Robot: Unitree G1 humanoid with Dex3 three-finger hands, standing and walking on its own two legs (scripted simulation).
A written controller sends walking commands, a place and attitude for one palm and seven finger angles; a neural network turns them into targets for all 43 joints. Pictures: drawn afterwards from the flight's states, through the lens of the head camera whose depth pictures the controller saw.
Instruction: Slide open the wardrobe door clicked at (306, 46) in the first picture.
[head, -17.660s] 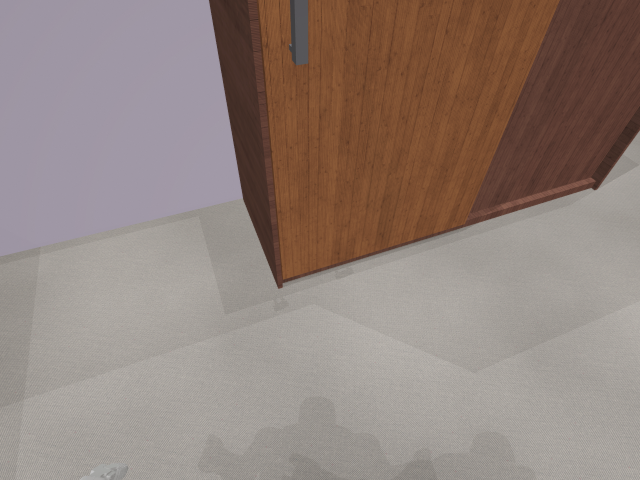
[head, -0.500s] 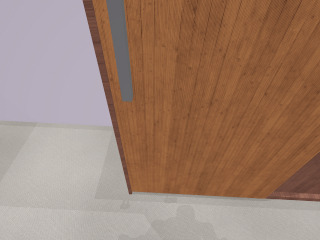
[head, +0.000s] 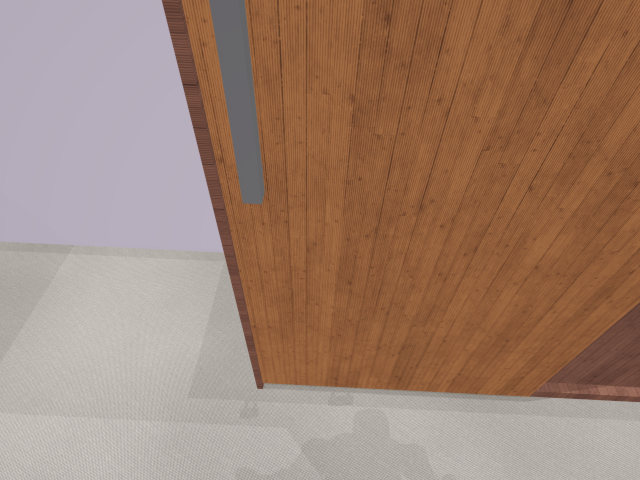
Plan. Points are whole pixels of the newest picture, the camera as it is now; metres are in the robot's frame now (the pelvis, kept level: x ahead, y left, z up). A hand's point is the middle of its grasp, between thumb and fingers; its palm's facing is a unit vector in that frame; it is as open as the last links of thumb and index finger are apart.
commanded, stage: look again from close up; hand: left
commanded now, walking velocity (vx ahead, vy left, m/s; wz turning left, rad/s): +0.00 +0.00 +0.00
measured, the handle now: (244, 87) +0.49 +0.13 +0.25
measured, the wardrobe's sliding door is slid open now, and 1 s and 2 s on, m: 0.00 0.00 0.00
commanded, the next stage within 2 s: raise the hand with hooked fingers in 0.66 s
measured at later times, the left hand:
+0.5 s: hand out of the picture +0.05 +0.24 -0.16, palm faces -0.03 -0.95 -0.31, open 7.4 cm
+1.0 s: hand (136, 415) +0.19 +0.23 +0.00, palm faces +0.18 -0.98 -0.11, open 7.7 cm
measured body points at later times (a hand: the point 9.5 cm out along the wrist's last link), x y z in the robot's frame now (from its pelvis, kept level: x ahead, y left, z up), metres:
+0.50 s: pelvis +0.00 +0.00 +0.00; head +0.01 +0.00 +0.45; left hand +0.05 +0.29 -0.14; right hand +0.06 -0.29 -0.14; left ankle +0.01 +0.09 -0.75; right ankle -0.03 -0.13 -0.75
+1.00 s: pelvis -0.03 -0.02 -0.03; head -0.01 -0.02 +0.42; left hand +0.17 +0.28 +0.01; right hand +0.13 -0.26 -0.12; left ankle +0.02 +0.09 -0.75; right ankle -0.03 -0.13 -0.75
